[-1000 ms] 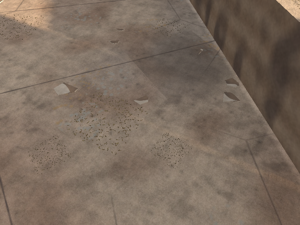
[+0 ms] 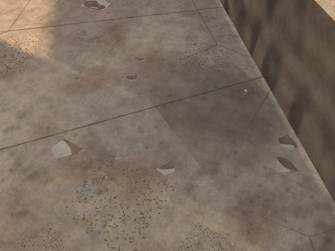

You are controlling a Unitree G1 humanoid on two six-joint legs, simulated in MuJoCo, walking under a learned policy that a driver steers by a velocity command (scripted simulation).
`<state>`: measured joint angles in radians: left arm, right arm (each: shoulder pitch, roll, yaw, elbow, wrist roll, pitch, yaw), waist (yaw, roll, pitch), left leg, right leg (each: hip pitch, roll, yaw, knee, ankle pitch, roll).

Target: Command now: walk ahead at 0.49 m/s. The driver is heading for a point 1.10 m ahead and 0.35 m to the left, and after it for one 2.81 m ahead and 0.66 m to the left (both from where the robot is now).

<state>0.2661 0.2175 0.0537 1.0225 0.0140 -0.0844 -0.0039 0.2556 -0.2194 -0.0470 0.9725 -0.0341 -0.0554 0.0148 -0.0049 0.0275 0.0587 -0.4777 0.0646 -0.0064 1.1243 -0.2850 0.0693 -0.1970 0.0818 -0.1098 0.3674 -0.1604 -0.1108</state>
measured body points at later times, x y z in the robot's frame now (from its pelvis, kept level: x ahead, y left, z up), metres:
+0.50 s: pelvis +0.28 +0.06 +0.00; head +0.31 +0.07 +0.44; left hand +0.28 +0.31 -0.16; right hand +0.37 -0.20 -0.13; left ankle +0.33 +0.12 -0.74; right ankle +0.17 -0.06 -0.65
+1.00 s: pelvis +0.55 +0.02 -0.01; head +0.58 +0.02 +0.43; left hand +0.70 +0.27 -0.13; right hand +0.50 -0.21 -0.17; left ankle +0.38 +0.13 -0.66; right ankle +0.63 -0.05 -0.74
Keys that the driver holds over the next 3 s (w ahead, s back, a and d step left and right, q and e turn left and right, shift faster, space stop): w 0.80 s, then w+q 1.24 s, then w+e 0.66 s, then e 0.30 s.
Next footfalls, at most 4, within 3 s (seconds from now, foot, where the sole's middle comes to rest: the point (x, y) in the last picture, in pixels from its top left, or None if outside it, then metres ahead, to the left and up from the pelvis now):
0.36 left None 0.37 0.13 -0.78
0.92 right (189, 206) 0.67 -0.05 -0.78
1.46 left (138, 160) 0.91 0.18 -0.78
2.02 right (137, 104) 1.28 0.20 -0.78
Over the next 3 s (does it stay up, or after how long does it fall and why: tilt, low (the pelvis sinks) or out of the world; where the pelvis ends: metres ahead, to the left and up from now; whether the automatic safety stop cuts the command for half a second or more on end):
stays up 1.46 0.44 -0.03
